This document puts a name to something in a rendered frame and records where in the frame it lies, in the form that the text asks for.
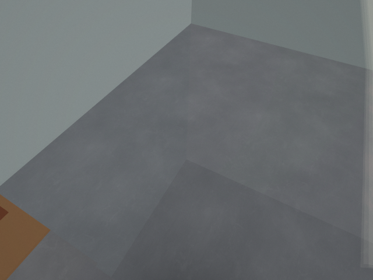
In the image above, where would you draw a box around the cabinet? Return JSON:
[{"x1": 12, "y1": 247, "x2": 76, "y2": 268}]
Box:
[{"x1": 0, "y1": 194, "x2": 50, "y2": 280}]

